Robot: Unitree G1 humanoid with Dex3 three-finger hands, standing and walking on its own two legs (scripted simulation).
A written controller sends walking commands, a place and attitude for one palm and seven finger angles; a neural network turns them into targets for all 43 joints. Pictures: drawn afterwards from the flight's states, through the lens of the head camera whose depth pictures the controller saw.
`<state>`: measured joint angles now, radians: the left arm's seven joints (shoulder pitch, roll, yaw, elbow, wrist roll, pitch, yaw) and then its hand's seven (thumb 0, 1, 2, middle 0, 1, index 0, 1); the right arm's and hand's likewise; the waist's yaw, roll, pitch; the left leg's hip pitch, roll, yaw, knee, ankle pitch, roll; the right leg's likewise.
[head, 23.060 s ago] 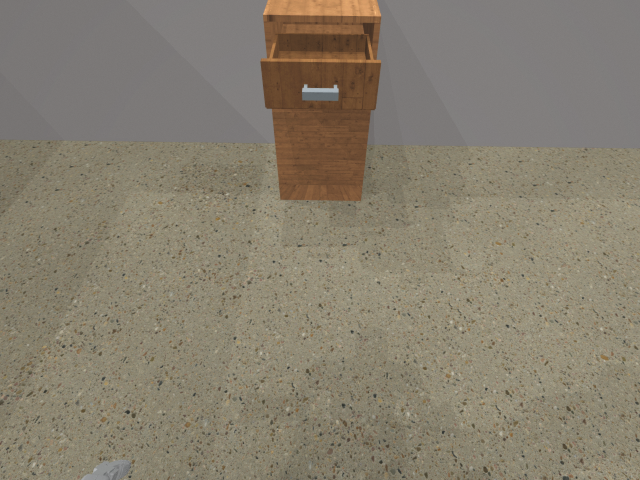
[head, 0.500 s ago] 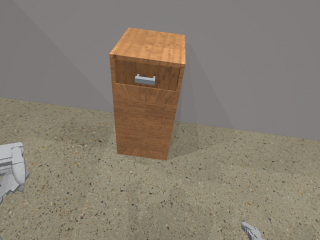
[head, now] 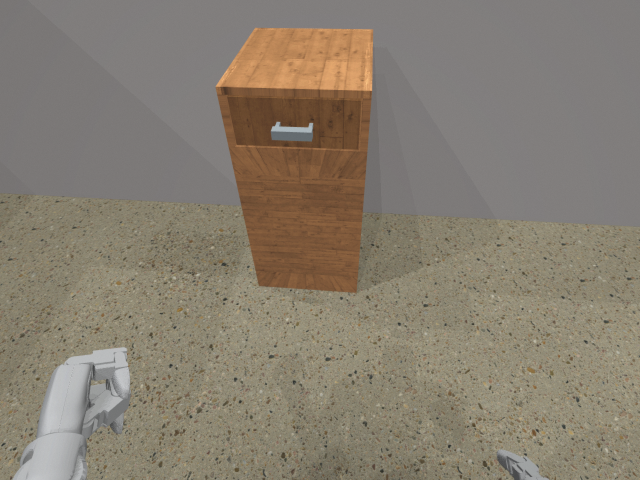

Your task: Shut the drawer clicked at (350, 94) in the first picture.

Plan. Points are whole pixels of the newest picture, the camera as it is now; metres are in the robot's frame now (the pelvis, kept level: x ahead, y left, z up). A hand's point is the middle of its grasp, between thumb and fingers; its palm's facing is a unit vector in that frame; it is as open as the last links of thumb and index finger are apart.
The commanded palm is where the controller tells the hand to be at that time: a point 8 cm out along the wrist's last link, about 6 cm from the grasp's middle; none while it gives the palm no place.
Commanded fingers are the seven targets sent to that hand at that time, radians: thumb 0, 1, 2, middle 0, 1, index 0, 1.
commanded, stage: let the arm hang, fingers relaxed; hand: left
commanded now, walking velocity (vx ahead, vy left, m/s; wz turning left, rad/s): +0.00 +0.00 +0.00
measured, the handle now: (293, 129) +0.93 +0.11 -0.03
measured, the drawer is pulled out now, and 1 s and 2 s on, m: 0.00 0.00 0.00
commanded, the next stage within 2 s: look to check the result in 0.98 s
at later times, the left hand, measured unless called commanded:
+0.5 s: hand out of the picture -0.03 +0.15 -0.14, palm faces +0.07 -0.97 -0.21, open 5.8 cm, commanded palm none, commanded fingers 0.00 0.90 0.90 -0.20 -0.30 -0.20 -0.30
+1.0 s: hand out of the picture -0.04 +0.13 -0.14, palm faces +0.07 -0.98 -0.19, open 7.4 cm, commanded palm none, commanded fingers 0.00 0.90 0.90 -0.20 -0.30 -0.20 -0.30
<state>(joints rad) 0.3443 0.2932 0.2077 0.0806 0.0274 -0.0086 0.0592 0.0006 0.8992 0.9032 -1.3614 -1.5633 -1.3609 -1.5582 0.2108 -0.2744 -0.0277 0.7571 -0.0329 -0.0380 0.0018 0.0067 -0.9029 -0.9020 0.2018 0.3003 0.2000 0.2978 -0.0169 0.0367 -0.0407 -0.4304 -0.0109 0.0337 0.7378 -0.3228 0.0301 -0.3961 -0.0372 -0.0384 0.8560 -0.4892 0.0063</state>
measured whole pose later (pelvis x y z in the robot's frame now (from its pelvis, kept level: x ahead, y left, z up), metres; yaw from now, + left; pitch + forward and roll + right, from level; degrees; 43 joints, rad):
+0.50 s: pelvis -0.02 -0.04 +0.03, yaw +1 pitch -2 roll +0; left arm 0.31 0.17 0.01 1.04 0.01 0.02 0.03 0.01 0.91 0.90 -0.49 -0.64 -0.48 -0.62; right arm 0.33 -0.14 0.00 1.04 -0.02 0.02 -0.03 0.00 -0.91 -0.90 0.20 0.30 0.20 0.30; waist 0.01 0.01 0.05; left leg -0.19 -0.01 0.01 0.45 -0.23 0.01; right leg -0.23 0.05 -0.05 0.42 -0.16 -0.06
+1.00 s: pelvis -0.03 -0.03 +0.03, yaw +0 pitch -1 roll +0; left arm 0.30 0.12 0.02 1.13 0.01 0.00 0.04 0.00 0.91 0.90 -0.20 -0.30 -0.20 -0.30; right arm 0.39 -0.11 -0.01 1.12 -0.02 0.01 -0.04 0.00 -0.91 -0.90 0.20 0.30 0.20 0.30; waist 0.00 0.01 0.03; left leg -0.20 -0.01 0.03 0.43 -0.21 0.02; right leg -0.25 0.04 -0.03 0.41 -0.14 -0.06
